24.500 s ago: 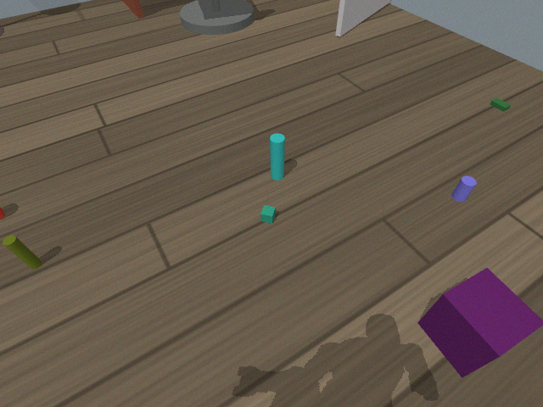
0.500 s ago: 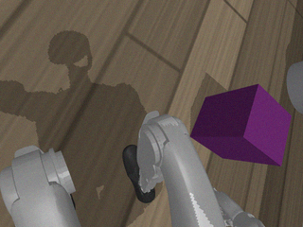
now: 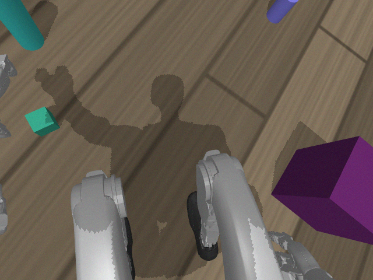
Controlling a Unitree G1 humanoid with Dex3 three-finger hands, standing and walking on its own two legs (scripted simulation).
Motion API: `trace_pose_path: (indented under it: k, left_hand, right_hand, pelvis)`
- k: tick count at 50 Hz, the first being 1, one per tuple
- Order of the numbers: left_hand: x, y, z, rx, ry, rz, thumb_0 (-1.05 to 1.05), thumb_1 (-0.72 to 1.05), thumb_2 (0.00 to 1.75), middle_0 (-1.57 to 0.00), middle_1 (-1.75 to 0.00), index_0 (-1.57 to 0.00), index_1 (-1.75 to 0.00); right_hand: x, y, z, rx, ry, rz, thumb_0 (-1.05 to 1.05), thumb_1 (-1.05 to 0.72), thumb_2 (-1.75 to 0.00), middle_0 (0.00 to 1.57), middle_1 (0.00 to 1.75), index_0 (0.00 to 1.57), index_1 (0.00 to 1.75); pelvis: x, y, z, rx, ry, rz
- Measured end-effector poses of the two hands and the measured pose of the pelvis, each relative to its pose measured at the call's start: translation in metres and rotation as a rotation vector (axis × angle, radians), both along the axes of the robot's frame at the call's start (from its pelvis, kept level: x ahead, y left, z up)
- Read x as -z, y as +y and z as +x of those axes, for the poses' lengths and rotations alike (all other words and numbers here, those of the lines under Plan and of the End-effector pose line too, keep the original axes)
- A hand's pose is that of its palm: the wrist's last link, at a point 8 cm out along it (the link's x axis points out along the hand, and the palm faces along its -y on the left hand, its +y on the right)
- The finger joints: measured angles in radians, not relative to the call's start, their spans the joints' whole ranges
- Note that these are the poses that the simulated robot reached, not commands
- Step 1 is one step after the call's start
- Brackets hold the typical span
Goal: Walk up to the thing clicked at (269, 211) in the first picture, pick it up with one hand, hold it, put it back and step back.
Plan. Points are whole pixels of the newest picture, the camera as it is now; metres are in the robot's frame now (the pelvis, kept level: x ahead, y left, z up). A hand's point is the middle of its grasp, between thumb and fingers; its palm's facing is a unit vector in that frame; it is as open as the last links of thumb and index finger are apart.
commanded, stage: withdraw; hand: left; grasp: from above
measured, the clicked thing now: (43, 121) +0.49 +0.32 -0.34
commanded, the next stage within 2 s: home in 0.36 s
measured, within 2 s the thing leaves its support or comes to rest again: neither
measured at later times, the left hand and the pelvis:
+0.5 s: hand (18, 103) +0.49 +0.32 -0.18, palm faces -0.40 -0.04 -0.92, open 13.7 cm; pelvis -0.01 +0.00 -0.03, yaw -1 degrees
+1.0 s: hand out of the picture +0.36 +0.29 -0.02, palm faces -0.31 -0.56 -0.77, open 8.4 cm; pelvis +0.01 +0.00 +0.10, yaw +3 degrees
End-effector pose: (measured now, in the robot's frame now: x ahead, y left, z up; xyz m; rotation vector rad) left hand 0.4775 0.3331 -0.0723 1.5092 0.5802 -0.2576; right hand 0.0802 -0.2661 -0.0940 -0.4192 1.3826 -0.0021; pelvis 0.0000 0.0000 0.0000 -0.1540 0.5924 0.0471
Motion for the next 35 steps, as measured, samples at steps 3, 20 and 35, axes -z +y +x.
trace_pose_path:
  k: [3,20,35]
  left_hand:
    - [-0.003,0.001,-0.006,0.021,0.023,-0.028,0.0,-0.51,0.99,-0.1,-1.02,-0.1,-1.01]
    - [0.054,-0.018,0.004,0.116,-0.095,-0.045,0.0,-0.49,0.98,-0.1,-1.02,-0.11,-1.01]
    - [0.021,-0.01,-0.001,-0.032,-0.081,-0.052,0.0,-0.18,0.87,-0.21,-0.73,-0.2,-0.72]
  right_hand:
    - [-0.008,-0.006,-0.002,-0.011,0.004,-0.034,0.0,-0.91,-0.9,0.2,0.3,0.2,0.3]
    - [0.008,-0.005,-0.041,-0.015,0.092,-0.116,0.0,-0.9,-0.89,0.2,0.3,0.2,0.3]
    - [0.006,0.019,-0.049,0.114,0.109,0.008,0.0,-0.89,-0.89,0.2,0.3,0.2,0.3]
  pelvis:
    - [-0.004,-0.001,-0.003,-0.003,-0.006,0.003]
    - [0.031,0.001,-0.009,0.004,-0.028,-0.014]
    - [0.006,0.002,0.001,-0.001,0.035,-0.003]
